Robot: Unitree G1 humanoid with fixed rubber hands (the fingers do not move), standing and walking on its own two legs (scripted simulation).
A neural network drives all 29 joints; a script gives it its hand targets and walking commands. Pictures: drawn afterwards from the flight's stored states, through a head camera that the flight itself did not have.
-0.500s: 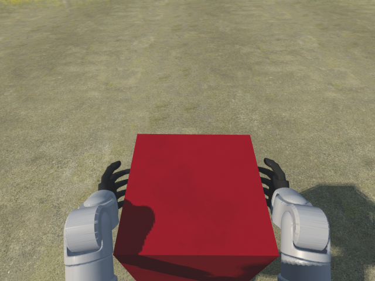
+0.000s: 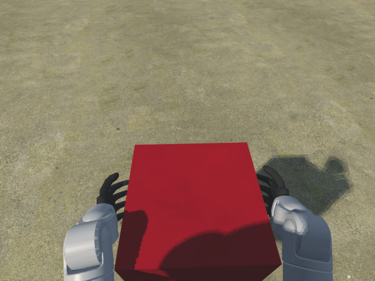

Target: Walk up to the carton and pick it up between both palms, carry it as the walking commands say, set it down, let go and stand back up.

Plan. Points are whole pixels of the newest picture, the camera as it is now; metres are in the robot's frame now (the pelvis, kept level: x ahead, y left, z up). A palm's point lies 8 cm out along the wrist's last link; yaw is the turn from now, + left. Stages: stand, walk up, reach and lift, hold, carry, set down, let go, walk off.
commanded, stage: carry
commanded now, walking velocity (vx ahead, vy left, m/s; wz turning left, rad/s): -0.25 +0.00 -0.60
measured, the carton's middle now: (192, 220) +0.25 +0.01 +0.00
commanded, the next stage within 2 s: none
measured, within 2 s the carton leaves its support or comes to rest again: neither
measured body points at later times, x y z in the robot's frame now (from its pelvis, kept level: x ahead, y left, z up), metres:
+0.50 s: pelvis -0.19 -0.01 +0.00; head -0.18 -0.03 +0.44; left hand +0.11 +0.05 +0.06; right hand +0.00 -0.27 +0.06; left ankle -0.15 +0.12 -0.67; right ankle -0.14 -0.14 -0.74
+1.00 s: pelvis -0.37 +0.06 -0.01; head -0.37 +0.07 +0.44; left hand -0.05 +0.05 +0.07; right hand -0.23 -0.23 +0.07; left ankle -0.25 +0.12 -0.74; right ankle -0.46 -0.03 -0.72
